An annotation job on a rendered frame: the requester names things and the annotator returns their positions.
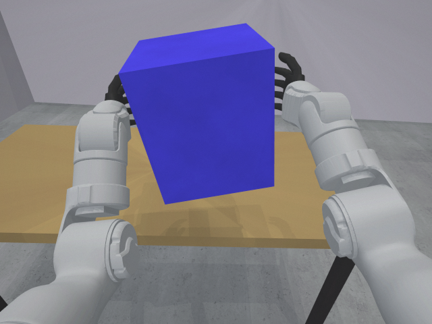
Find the right robot hand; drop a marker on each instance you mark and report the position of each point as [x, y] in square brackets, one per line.
[291, 76]

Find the left robot hand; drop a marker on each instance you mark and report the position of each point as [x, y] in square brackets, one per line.
[115, 92]

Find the robot right forearm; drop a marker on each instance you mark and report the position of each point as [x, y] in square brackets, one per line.
[342, 158]

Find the carton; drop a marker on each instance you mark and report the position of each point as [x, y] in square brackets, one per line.
[204, 105]

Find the left robot upper arm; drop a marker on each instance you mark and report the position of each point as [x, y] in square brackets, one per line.
[91, 260]

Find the table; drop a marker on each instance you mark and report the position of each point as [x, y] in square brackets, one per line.
[37, 167]

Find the robot left forearm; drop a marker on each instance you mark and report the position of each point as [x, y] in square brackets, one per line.
[100, 161]

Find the right robot upper arm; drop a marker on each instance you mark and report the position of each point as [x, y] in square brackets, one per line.
[372, 227]

